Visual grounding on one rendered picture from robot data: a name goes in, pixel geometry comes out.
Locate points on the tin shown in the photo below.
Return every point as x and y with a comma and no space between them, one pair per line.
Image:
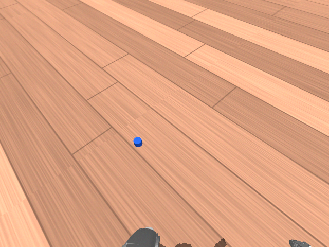
137,142

